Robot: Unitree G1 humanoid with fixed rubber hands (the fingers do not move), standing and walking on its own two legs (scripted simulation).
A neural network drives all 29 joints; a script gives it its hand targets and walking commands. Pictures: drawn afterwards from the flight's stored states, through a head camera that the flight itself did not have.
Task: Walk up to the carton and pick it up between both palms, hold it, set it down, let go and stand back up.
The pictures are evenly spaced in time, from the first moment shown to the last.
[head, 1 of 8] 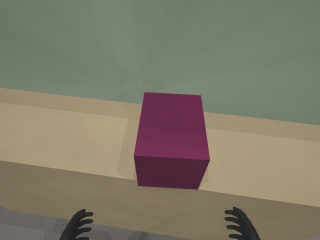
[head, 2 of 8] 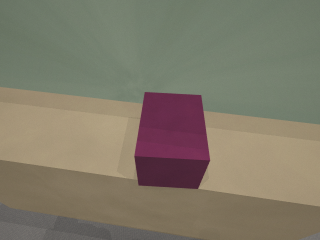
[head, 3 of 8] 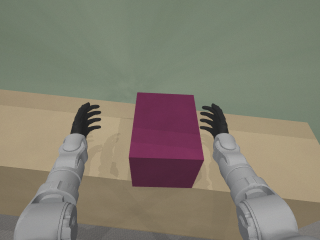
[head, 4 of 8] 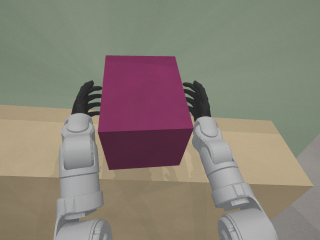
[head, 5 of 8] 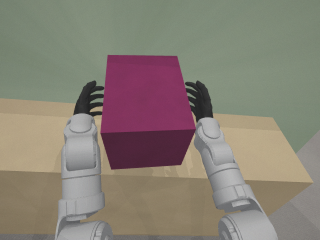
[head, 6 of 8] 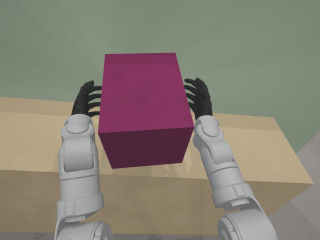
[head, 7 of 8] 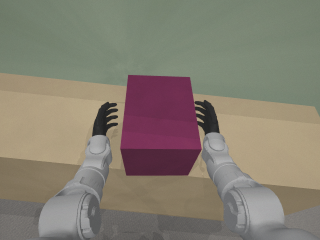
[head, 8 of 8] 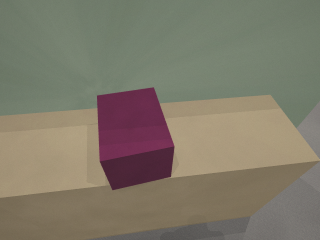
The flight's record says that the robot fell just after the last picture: no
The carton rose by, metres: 0.17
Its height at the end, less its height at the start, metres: +0.00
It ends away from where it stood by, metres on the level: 0.02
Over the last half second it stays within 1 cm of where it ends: yes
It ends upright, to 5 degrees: yes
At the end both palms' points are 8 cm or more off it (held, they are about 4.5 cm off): yes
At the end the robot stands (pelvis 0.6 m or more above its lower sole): yes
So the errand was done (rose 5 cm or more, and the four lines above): yes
